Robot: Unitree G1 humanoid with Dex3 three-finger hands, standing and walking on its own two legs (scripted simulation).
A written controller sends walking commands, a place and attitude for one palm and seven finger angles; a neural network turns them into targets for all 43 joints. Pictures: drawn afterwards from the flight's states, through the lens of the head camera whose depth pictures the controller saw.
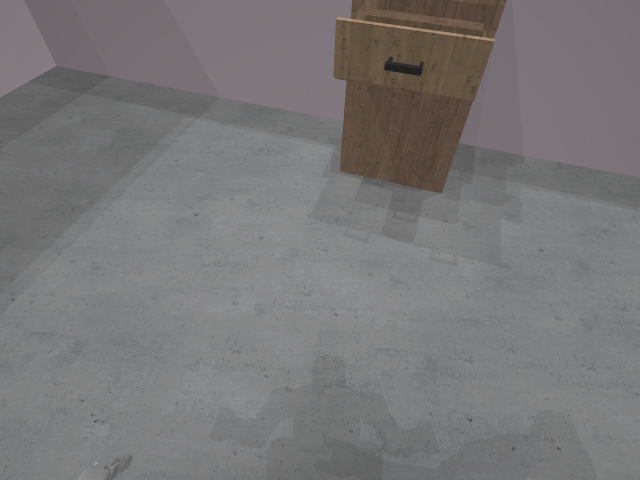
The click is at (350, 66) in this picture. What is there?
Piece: drawer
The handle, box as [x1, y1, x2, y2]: [384, 57, 423, 75]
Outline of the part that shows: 385,62 384,69 420,75 423,62 420,62 418,66 397,63 391,61 392,57 389,57 389,59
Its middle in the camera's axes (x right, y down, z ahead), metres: +0.25 -0.53 +1.18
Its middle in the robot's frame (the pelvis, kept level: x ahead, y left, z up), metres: +1.24 -0.20 -0.04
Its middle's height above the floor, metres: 0.72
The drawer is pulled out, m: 0.30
